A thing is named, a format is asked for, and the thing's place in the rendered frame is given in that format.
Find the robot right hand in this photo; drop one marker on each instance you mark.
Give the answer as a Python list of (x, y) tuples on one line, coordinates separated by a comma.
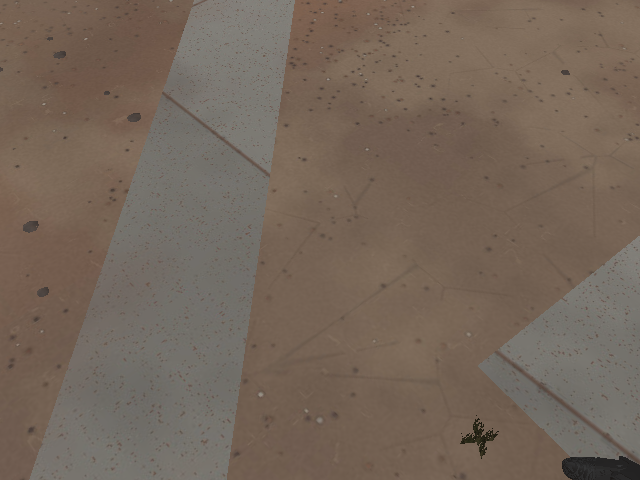
[(591, 468)]

